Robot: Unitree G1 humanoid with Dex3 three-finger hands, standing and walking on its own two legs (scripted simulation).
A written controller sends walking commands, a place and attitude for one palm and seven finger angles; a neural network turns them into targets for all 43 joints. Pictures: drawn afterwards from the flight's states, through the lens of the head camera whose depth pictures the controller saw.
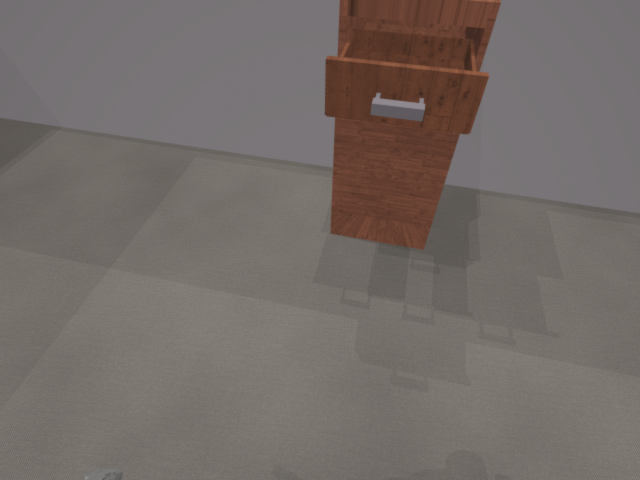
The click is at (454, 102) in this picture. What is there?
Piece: drawer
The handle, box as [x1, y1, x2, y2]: [370, 93, 424, 120]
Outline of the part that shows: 373,98 370,114 414,120 422,119 424,110 423,98 420,98 418,103 381,99 379,97 380,93 376,93 376,96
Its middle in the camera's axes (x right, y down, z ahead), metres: +0.18 -0.31 +0.89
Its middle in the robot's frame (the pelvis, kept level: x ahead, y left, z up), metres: +0.88 -0.13 +0.04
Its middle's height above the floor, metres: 0.81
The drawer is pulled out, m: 0.28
